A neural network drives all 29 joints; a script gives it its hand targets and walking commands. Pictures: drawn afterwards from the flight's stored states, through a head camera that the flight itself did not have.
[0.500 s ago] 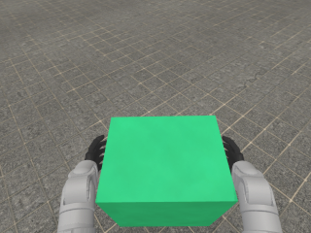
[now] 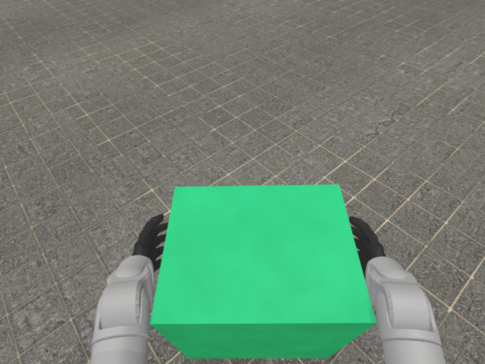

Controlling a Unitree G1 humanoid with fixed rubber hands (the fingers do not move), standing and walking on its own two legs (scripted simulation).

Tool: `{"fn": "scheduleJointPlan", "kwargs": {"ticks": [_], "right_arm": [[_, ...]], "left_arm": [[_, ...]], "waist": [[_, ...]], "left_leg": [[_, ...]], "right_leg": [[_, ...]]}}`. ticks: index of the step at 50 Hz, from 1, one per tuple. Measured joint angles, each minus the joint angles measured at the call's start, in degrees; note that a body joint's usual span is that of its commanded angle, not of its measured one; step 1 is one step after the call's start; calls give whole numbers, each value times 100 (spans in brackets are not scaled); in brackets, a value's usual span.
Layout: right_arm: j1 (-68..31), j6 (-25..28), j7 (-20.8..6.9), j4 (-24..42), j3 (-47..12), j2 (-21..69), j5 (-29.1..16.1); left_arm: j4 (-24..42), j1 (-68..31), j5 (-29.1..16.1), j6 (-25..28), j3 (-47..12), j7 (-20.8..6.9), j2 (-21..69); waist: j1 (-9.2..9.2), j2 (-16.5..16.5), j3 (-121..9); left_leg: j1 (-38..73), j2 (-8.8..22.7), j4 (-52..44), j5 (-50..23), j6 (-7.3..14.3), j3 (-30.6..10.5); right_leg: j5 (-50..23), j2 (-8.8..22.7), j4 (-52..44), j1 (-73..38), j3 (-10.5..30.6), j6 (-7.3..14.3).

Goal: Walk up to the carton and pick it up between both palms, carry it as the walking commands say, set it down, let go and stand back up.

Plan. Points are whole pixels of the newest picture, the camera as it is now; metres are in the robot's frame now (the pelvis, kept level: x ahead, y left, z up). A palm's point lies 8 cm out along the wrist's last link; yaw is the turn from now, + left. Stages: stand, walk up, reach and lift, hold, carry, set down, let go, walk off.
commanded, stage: hold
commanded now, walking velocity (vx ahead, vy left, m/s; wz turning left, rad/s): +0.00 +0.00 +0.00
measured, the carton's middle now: (257, 279) +0.26 +0.00 -0.04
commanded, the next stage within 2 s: carry in 0.32 s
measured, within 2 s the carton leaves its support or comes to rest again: neither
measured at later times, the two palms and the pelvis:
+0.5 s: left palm (152, 251) +0.27 +0.17 +0.05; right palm (385, 254) +0.26 -0.20 +0.05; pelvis -0.01 -0.02 -0.02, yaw -5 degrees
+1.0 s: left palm (256, 273) +0.24 +0.00 +0.03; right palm out of the picture +0.14 -0.35 +0.05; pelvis -0.03 -0.12 -0.03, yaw -18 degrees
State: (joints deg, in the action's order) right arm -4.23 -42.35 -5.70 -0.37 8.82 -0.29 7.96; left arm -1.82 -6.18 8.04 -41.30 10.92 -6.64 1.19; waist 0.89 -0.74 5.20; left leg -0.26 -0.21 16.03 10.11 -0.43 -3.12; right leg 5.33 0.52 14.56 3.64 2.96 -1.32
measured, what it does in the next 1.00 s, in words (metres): steps to the right, turning right: left foot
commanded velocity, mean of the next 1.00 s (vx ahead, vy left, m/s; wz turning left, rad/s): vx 0.00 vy -0.14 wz -0.43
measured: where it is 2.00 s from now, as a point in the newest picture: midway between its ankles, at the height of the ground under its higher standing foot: outside the picture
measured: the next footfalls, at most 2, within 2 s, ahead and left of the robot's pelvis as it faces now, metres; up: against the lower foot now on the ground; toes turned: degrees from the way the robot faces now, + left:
left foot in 0.98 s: +0.06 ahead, -0.05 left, +0.00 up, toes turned -11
right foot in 1.40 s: -0.09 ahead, -0.39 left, +0.00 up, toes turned -42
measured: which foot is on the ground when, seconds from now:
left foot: down 0.00-0.68, up 0.70-0.96, down 0.98-1.00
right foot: down 0.00-0.98, up 1.00-1.00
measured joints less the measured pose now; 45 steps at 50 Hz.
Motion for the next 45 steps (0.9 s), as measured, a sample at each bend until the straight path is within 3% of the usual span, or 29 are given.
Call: {"fn": "scheduleJointPlan", "kwargs": {"ticks": [17, 23, 26, 28, 30, 33, 35, 37, 39, 45], "right_arm": [[67, -7, 59, 111, -128, -48, -40], [-184, -484, 196, 597, -7, 196, -183], [-220, -794, 319, 938, -49, 327, -187], [-97, -1033, 370, 1185, -51, 355, -199], [64, -1291, 436, 1464, -52, 373, -259], [315, -1704, 596, 2069, -38, 396, -462], [487, -1914, 690, 2470, 43, 287, -654], [684, -2109, 757, 2730, 147, 126, -840], [786, -2341, 814, 2817, 216, 74, -996], [884, -2501, 870, 2815, 365, 345, -1323]], "left_arm": [[156, 111, -129, -27, -133, 121, -107], [731, -97, -447, -591, 102, 182, -195], [1039, -29, -641, -808, 229, 190, -240], [1169, -5, -726, -1031, 227, 219, -229], [1352, 35, -830, -1312, 192, 308, -225], [1879, 144, -1019, -1777, 114, 497, -217], [2122, 130, -1084, -1986, 48, 629, -59], [2166, 116, -1060, -2140, -28, 745, 171], [2264, 343, -1021, -2254, -26, 826, 363], [2971, 1043, -989, -2434, 79, 970, 586]], "waist": [[-13, -17, 86], [-207, 224, -481], [-305, 176, -863], [-322, 105, -1144], [-338, 68, -1353], [-343, -38, -1466], [-288, -216, -1428], [-119, -206, -1301], [-14, -121, -1196], [93, 93, -1009]], "left_leg": [[-65, 37, 47, 1, -36, -10], [-1096, 36, 1392, 661, -93, 241], [-1375, 317, 1844, 976, -146, 437], [-1508, 524, 1972, 1084, -255, 477], [-1585, 706, 2035, 1154, -394, 549], [-1732, 1038, 2392, 1404, -625, 676], [-2122, 1247, 3166, 1903, -596, 540], [-2653, 1086, 4175, 2532, -543, 438], [-2965, 878, 4634, 2591, -489, 557], [-3137, 476, 3923, 1778, -343, 833]], "right_leg": [[34, -43, 122, 102, -6, 42], [808, -65, 2078, 1513, -17, 76], [1987, -104, 3688, 2259, -439, 35], [2194, -66, 4097, 2504, -600, 53], [2133, 37, 3923, 2555, -642, 63], [1613, 113, 2668, 2250, -654, 87], [1045, -75, 2653, 2378, -773, 211], [1187, -99, 2832, 2475, -876, 362], [1162, -154, 2708, 2461, -830, 460], [723, -530, 2172, 2437, -654, 642]]}}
